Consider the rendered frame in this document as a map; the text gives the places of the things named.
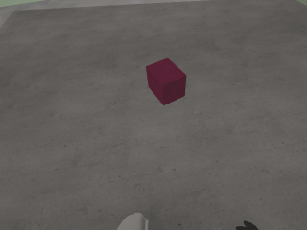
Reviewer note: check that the robot left thigh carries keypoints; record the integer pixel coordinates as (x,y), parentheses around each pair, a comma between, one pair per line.
(134,222)

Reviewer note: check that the carton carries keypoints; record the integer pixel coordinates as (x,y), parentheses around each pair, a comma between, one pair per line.
(166,81)

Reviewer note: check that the robot right hand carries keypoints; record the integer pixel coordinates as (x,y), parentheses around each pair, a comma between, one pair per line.
(249,226)

